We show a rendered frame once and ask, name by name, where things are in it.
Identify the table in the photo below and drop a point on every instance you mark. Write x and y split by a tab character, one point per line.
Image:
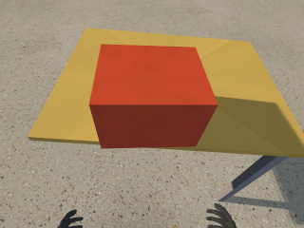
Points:
251	118

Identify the right robot hand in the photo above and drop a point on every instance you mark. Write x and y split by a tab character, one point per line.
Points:
224	219

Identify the left robot hand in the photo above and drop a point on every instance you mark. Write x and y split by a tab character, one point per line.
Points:
68	220

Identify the carton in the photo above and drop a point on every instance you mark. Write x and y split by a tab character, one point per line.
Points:
150	96

